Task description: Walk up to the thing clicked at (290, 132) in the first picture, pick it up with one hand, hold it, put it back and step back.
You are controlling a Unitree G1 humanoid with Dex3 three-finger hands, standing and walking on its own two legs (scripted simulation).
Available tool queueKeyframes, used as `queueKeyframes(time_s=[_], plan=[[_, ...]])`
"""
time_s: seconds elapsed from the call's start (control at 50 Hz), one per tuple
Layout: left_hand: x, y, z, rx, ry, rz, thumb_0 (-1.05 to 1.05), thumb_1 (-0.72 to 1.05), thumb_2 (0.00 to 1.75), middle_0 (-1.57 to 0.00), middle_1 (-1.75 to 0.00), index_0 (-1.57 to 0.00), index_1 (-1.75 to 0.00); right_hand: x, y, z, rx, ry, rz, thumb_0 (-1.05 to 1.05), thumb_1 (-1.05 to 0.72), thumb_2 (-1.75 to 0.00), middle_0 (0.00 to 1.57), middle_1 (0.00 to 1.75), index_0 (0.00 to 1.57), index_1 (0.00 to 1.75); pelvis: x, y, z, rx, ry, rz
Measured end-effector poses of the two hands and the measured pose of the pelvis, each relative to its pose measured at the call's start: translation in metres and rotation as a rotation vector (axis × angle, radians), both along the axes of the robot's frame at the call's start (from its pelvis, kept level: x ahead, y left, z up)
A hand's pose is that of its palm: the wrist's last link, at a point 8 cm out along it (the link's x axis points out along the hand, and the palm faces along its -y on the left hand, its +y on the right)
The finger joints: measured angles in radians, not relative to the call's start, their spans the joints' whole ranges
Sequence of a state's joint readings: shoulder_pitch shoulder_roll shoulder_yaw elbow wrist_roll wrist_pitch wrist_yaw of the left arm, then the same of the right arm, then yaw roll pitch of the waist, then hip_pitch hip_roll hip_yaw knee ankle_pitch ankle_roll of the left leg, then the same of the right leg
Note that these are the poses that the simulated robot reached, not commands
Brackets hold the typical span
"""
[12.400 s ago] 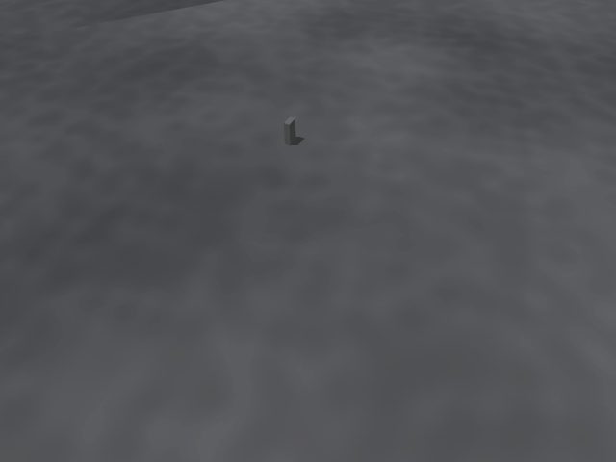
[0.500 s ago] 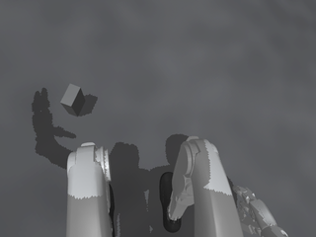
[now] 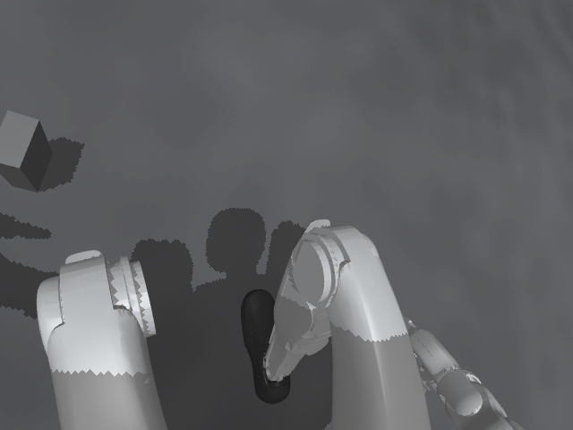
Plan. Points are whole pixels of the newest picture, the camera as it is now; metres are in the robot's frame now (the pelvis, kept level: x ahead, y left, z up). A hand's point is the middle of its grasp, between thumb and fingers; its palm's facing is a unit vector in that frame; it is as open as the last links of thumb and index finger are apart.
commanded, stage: close in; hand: left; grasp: from the side
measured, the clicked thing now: (24, 155) +0.48 +0.28 -0.25
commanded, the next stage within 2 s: rest palm in 0.74 s
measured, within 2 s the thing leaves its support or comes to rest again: neither
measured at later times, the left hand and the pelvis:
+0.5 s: hand out of the picture +0.43 +0.29 -0.19, palm faces +0.24 -0.97 +0.00, open 17.5 cm; pelvis -0.01 +0.01 -0.03, yaw -3 degrees
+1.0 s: hand (22, 177) +0.43 +0.27 -0.21, palm faces +0.26 -0.97 +0.00, open 17.0 cm; pelvis -0.01 +0.01 -0.03, yaw -5 degrees
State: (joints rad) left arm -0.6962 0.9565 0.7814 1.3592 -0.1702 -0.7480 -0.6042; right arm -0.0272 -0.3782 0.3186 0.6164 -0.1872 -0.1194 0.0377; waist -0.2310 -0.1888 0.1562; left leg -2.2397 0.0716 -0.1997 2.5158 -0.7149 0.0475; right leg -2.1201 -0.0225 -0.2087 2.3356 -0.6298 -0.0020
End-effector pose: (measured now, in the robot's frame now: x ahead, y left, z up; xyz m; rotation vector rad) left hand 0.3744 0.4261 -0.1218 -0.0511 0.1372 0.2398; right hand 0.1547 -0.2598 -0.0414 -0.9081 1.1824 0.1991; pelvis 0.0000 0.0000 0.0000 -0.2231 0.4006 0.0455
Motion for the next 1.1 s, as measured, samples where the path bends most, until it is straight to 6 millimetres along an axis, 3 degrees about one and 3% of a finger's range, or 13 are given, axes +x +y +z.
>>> queueKeyframes(time_s=[0.18, 0.3, 0.5, 0.66, 1.1], plan=[[0.004, -0.041, -0.046, -0.015, 0.01, -0.009, -0.01, -0.6, 0.1, -0.06, -0.12, -0.06, -0.13, -0.013, 0.005, -0.008, -0.043, 0.08, 0.063, 0.0, -0.92, -0.9, 0.21, 0.3, 0.21, 0.3, -0.004, 0.004, -0.014, -0.03, -0.073, -0.015], [0.016, -0.064, -0.053, -0.024, -0.043, 0.062, -0.01, -0.6, 0.08, -0.07, -0.12, -0.06, -0.12, -0.019, 0.009, -0.009, -0.052, 0.099, 0.092, 0.0, -0.93, -0.9, 0.21, 0.3, 0.21, 0.3, -0.007, 0.005, -0.02, -0.048, -0.116, -0.024], [0.023, -0.091, -0.062, 0.038, -0.029, 0.0, -0.01, -0.57, 0.09, -0.05, -0.1, -0.05, -0.1, -0.032, 0.01, -0.011, -0.072, 0.136, 0.095, 0.0, -0.93, -0.9, 0.21, 0.3, 0.21, 0.3, -0.012, 0.007, -0.026, -0.067, -0.15, -0.037], [0.02, -0.098, -0.073, 0.028, -0.04, 0.045, -0.01, -0.54, 0.11, -0.05, -0.1, -0.05, -0.1, -0.035, 0.009, -0.01, -0.096, 0.178, 0.123, 0.0, -0.93, -0.9, 0.21, 0.3, 0.21, 0.3, -0.011, 0.005, -0.028, -0.071, -0.163, -0.042], [0.028, -0.11, -0.091, 0.049, -0.043, 0.03, -0.01, -0.36, 0.19, -0.03, -0.07, -0.02, -0.08, -0.011, 0.024, -0.005, -0.139, 0.192, 0.203, 0.0, -0.9, -0.91, 0.2, 0.3, 0.2, 0.3, -0.01, 0.011, -0.025, -0.113, -0.172, -0.05]])
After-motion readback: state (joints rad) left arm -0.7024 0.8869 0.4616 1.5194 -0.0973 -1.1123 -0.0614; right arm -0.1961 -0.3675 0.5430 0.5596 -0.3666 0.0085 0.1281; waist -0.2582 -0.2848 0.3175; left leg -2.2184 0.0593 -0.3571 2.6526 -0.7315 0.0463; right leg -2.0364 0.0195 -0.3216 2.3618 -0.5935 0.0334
